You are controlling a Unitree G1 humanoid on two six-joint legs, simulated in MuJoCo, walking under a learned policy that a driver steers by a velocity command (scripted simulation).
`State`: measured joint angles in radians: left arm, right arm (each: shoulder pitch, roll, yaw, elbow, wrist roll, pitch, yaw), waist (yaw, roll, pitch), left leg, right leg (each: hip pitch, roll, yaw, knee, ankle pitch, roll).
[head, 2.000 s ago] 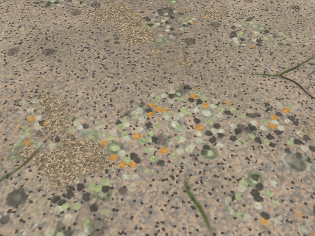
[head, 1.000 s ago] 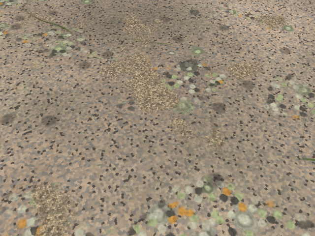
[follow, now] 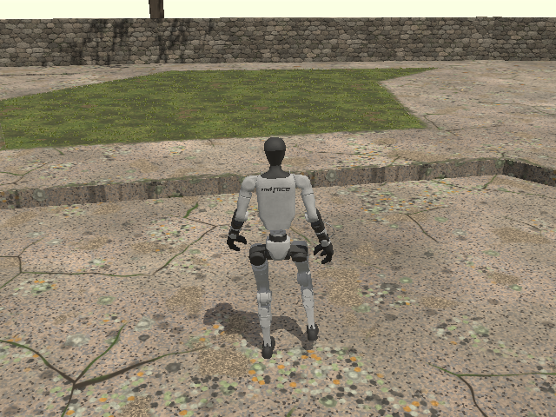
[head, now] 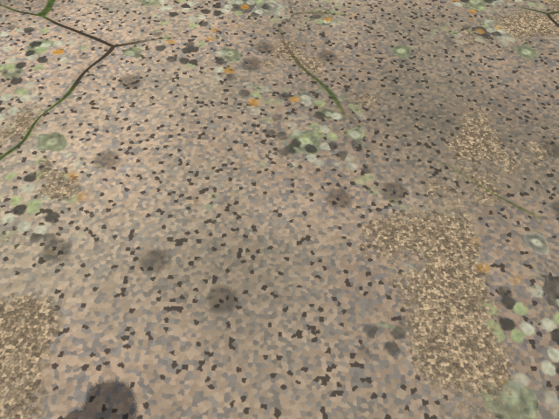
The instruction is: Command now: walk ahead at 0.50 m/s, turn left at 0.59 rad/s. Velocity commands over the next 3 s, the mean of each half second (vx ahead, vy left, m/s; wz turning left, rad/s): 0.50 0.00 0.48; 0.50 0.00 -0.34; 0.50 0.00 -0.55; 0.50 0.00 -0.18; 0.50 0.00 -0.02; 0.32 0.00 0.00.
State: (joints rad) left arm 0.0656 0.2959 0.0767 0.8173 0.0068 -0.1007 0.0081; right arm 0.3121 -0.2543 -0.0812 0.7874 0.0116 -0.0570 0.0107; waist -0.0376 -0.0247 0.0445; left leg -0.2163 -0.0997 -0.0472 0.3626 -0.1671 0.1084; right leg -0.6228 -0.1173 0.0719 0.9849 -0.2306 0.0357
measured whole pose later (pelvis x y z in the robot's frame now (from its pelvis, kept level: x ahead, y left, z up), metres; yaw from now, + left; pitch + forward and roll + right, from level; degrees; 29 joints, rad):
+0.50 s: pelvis +0.28 -0.05 +0.00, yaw +14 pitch +2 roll -1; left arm 0.31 0.26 0.07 0.88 0.00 -0.10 -0.02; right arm 0.20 -0.30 -0.07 0.69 0.01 -0.05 -0.01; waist 0.05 0.04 0.01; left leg -0.60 0.08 -0.05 1.00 -0.29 0.02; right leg -0.19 0.03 -0.04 0.34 -0.18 -0.04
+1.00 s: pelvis +0.52 +0.05 +0.00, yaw +0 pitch +2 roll +2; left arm 0.17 0.32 0.08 0.75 -0.02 -0.03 -0.02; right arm 0.32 -0.27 -0.08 0.80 -0.01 -0.09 0.00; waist -0.05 -0.05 0.01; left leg -0.08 0.00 0.15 0.28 -0.22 0.01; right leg -0.69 -0.10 0.05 0.97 -0.14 0.02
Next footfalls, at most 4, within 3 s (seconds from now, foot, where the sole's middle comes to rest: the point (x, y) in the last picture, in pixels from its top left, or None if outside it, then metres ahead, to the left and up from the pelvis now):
0.26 right None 0.34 -0.14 -0.78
0.72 left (202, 397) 0.51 0.16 -0.78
1.22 right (310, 292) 0.79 -0.11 -0.78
1.70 left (265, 196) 1.13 0.00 -0.78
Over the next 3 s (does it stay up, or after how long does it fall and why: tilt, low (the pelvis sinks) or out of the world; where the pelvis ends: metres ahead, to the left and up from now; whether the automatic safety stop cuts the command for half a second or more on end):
stays up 1.54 -0.26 -0.01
